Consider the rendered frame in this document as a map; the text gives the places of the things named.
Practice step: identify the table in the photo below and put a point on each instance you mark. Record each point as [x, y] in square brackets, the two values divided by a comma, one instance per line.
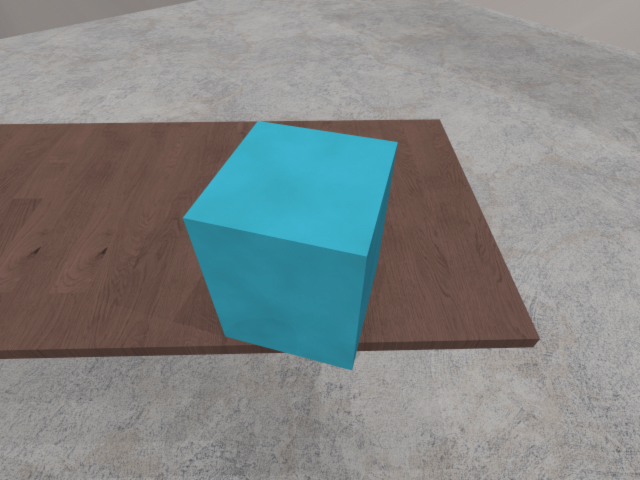
[96, 260]

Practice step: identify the carton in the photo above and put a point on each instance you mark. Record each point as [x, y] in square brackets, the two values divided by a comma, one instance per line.
[288, 235]

